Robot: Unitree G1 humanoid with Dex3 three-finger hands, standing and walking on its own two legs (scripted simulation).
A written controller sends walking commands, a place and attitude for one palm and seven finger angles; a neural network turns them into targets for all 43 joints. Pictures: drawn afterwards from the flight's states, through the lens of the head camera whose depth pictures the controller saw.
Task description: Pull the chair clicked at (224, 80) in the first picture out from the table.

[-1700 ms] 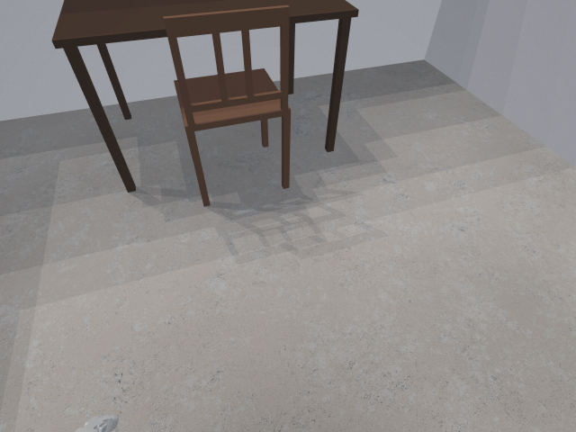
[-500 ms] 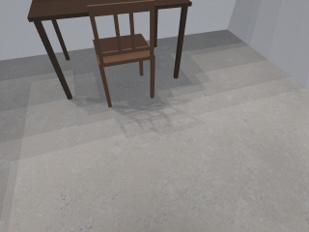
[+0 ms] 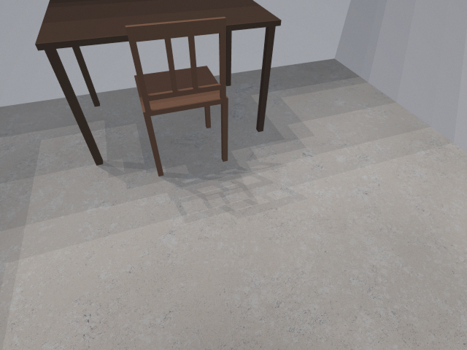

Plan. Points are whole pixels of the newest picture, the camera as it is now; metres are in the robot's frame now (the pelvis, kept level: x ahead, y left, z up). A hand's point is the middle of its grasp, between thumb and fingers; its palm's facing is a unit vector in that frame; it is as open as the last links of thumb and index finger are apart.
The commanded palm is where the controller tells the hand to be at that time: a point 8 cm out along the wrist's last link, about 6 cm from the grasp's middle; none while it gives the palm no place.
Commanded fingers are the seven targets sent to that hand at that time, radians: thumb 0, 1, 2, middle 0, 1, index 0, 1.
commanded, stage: walk to a spot facing it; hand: left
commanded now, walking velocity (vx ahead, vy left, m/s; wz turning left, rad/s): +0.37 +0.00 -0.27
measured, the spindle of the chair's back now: (171, 66) +1.29 +0.37 -0.11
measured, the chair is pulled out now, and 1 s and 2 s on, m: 0.00 0.00 0.00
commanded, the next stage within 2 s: turn to face it in 1.26 s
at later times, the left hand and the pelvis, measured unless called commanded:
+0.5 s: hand out of the picture +0.05 +0.15 -0.17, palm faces -0.05 -0.99 -0.15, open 7.3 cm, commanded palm none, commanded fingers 0.00 0.90 0.90 -0.20 -0.30 -0.20 -0.30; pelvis +0.17 -0.01 -0.02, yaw -8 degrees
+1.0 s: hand (190, 207) +0.52 +0.16 -0.17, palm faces -0.22 -0.97 -0.12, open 7.3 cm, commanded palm none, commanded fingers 0.00 0.90 0.90 -0.20 -0.30 -0.20 -0.30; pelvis +0.40 +0.02 +0.00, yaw -14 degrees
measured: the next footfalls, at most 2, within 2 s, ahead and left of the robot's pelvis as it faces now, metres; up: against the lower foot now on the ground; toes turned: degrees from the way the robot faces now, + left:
left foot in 0.58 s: +0.39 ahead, +0.07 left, +0.00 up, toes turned +0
right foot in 1.24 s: +0.60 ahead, -0.18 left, +0.00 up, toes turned -27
